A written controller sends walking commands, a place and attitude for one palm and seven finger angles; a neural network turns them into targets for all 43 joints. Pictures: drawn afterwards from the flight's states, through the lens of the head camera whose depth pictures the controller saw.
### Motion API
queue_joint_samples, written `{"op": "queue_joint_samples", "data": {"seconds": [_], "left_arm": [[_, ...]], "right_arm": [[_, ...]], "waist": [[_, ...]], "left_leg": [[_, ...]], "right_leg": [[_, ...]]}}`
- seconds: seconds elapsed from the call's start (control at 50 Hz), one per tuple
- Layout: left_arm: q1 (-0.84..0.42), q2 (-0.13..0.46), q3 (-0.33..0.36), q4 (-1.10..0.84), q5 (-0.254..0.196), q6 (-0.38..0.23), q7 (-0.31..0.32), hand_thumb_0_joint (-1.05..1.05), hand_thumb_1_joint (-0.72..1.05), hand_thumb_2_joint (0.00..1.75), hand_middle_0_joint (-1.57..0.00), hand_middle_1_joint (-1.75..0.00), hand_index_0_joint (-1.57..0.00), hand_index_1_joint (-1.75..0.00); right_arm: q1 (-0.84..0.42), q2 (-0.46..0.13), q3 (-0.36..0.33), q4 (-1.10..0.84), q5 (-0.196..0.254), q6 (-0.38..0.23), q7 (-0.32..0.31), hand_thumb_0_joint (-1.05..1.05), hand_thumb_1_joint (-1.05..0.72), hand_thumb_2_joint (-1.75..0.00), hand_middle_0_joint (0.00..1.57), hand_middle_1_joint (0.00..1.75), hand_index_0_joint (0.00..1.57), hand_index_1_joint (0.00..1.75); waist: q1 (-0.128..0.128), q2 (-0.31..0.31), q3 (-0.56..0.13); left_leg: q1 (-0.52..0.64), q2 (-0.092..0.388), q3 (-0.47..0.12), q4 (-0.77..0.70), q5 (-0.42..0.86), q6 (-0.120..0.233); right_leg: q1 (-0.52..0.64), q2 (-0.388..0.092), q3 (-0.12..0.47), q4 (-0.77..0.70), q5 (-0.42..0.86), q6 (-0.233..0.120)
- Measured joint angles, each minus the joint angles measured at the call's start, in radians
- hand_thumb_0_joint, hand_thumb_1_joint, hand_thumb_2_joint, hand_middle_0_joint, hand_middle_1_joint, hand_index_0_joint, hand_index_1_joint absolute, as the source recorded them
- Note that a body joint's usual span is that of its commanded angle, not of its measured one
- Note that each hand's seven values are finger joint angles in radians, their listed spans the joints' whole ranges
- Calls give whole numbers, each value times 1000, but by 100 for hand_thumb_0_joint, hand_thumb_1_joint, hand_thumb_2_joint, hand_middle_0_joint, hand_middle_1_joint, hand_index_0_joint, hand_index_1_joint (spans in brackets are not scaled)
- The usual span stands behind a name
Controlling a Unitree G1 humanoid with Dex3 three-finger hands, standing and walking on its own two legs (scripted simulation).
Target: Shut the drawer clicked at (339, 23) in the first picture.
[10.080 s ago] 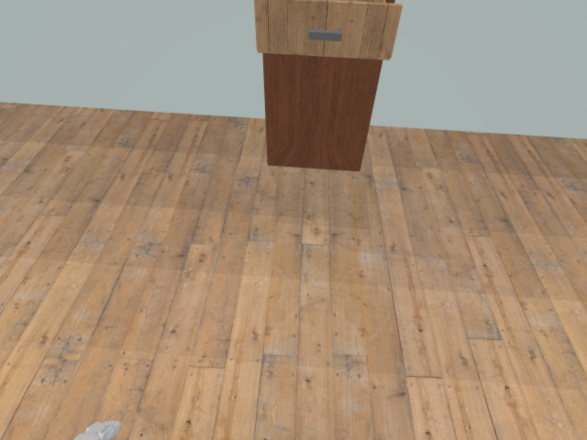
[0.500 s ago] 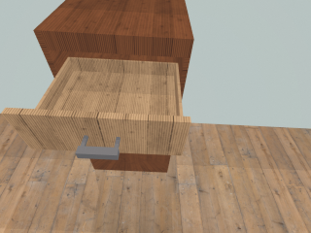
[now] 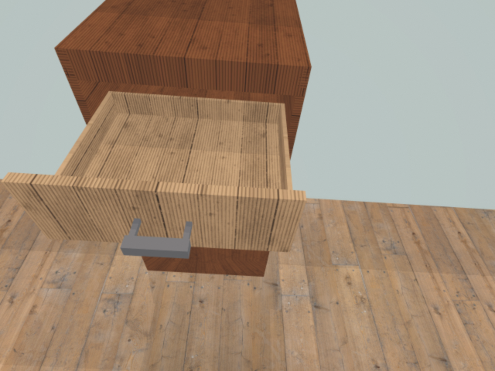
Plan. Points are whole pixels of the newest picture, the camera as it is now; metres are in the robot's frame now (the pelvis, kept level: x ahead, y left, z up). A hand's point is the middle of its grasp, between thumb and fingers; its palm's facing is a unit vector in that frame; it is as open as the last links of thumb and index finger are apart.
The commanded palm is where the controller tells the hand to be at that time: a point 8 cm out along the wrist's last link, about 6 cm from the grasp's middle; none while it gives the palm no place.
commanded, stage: look again from close up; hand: left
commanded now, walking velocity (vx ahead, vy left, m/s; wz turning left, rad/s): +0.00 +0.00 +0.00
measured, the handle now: (159, 236) +0.31 +0.17 +0.04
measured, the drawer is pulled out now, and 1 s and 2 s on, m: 0.29 0.29 0.29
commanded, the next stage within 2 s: raise the hand and make a fist in 0.46 s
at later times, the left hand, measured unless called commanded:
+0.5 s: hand out of the picture -0.02 +0.15 -0.18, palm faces +0.01 -0.99 -0.15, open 7.4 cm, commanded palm none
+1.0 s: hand out of the picture +0.11 +0.12 -0.03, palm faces +0.06 -1.00 -0.04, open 6.1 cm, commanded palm +0.10 +0.19 -0.01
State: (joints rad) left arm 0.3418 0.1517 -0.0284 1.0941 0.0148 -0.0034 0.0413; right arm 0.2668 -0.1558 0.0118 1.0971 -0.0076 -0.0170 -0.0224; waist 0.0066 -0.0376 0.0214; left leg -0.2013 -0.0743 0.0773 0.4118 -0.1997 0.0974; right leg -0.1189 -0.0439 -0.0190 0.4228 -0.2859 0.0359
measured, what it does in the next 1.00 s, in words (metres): lowers itself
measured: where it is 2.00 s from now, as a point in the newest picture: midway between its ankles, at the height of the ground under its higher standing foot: outside the picture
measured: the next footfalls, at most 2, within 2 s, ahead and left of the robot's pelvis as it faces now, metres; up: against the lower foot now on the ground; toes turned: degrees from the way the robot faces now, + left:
none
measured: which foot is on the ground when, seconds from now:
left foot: down 0.00-1.00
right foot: down 0.00-1.00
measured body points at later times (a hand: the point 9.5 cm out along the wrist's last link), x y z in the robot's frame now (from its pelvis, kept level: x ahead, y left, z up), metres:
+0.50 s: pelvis +0.00 -0.01 +0.00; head +0.01 +0.01 +0.45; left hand -0.02 +0.20 -0.17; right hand +0.00 -0.23 -0.15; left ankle +0.02 +0.05 -0.74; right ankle -0.04 -0.14 -0.74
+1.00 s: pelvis -0.02 -0.06 -0.06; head -0.01 -0.04 +0.39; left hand +0.10 +0.17 -0.03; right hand +0.20 -0.30 -0.09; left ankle +0.02 +0.05 -0.74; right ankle -0.02 -0.12 -0.74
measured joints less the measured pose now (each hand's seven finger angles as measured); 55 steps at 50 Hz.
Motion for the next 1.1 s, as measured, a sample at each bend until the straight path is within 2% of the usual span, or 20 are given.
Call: {"op": "queue_joint_samples", "data": {"seconds": [0.58, 0.6, 0.62, 0.66, 0.7, 0.76, 0.78, 0.82, 0.88, 0.92, 0.94, 1.0, 1.06, 1.1], "left_arm": [[-5, -2, -1, 1, 1, -11, 6, 0, 90, 90, -20, -30, -20, -30], [46, -3, 8, -163, -39, 52, 8, 1, 90, 90, -20, -30, -20, -30], [109, 7, 18, -362, -56, 85, 33, 2, 92, 90, -20, -31, -21, -30], [187, 47, 29, -653, -88, 50, 96, 4, 95, 90, -21, -31, -22, -31], [191, 71, 31, -860, -129, 25, 126, 4, 96, 90, -23, -33, -23, -33], [120, 49, 31, -1028, -150, -79, 104, 4, 96, 90, -25, -37, -26, -36], [98, 32, 33, -1055, -158, -129, 80, 3, 95, 90, -27, -38, -27, -38], [92, -7, 67, -1035, -203, -197, 30, 2, 94, 90, -30, -42, -26, -40], [155, -21, 92, -976, -238, -356, -129, 1, 93, 90, -35, -47, -27, -44], [223, -4, 76, -996, -222, -433, -206, 1, 92, 90, -39, -51, -31, -48], [256, 11, 68, -1022, -206, -459, -224, 1, 92, 90, -41, -53, -34, -50], [332, 59, 71, -1136, -198, -501, -212, 2, 90, 90, -47, -60, -42, -57], [339, 78, 129, -1224, -238, -530, -178, 2, 90, 90, -54, -66, -51, -64], [303, 78, 173, -1245, -273, -541, -186, 2, 89, 90, -57, -70, -56, -69]], "right_arm": [[16, 15, 4, 25, 1, 0, 0, 1, -91, -90, 20, 30, 20, 30], [34, 10, 5, -24, 8, -5, -3, 1, -92, -90, 20, 30, 20, 30], [60, 4, 10, -72, 18, -47, -14, 2, -92, -90, 20, 30, 20, 30], [93, -9, 7, -131, 30, -151, -27, 2, -92, -90, 20, 30, 20, 30], [100, -33, 3, -200, 44, -207, -27, 2, -92, -90, 20, 30, 20, 30], [66, -87, -8, -287, 36, -251, -22, 2, -92, -90, 20, 30, 20, 30], [48, -100, -13, -311, 30, -252, -17, 2, -91, -90, 20, 30, 20, 30], [2, -103, -21, -359, 24, -244, -5, 2, -91, -90, 20, 30, 20, 30], [-49, -83, -35, -441, 24, -227, 19, 2, -91, -90, 20, 30, 20, 30], [-63, -83, -47, -503, 19, -228, 30, 2, -90, -90, 20, 30, 20, 30], [-68, -87, -54, -529, 15, -229, 32, 1, -90, -90, 20, 30, 20, 30], [-88, -103, -67, -579, 14, -218, 20, 1, -90, -90, 20, 30, 20, 30], [-107, -102, -63, -589, 24, -206, 2, 1, -90, -90, 20, 30, 20, 30], [-114, -94, -46, -581, 31, -202, -6, 1, -90, -90, 20, 30, 20, 30]], "waist": [[-8, 8, 9], [-16, 11, 14], [-10, 6, 13], [-4, -4, -17], [-18, 4, -39], [-54, 62, -73], [-60, 80, -95], [-66, 85, -137], [-53, 37, -155], [-35, 3, -155], [-23, -6, -153], [8, -1, -140], [26, 32, -142], [30, 56, -149]], "left_leg": [[-13, 23, -11, 16, -4, -21], [-26, 24, -16, 34, -10, -22], [-29, 19, -12, 37, -12, -24], [-36, 5, 2, 30, -9, -32], [-55, -13, -1, 50, -10, -31], [-124, -12, -24, 152, -46, -26], [-157, -4, -27, 189, -62, -30], [-232, 16, -21, 262, -94, -41], [-334, 45, -13, 371, -138, -53], [-406, 59, -22, 449, -169, -62], [-438, 65, -29, 486, -184, -67], [-498, 77, -61, 572, -218, -82], [-526, 81, -93, 614, -235, -92], [-536, 81, -108, 624, -239, -97]], "right_leg": [[1, 24, -10, -11, 5, -19], [-8, 24, -16, 1, 2, -19], [-29, 19, -13, 39, -11, -31], [-88, 8, -6, 136, -59, -48], [-128, 4, -18, 175, -72, -54], [-169, 14, -36, 216, -61, -60], [-194, 21, -41, 236, -72, -61], [-265, 37, -37, 295, -98, -68], [-369, 62, -32, 396, -136, -87], [-435, 73, -44, 464, -164, -102], [-461, 79, -52, 494, -177, -110], [-502, 90, -86, 554, -209, -130], [-512, 96, -117, 574, -226, -136], [-514, 98, -132, 576, -231, -134]]}}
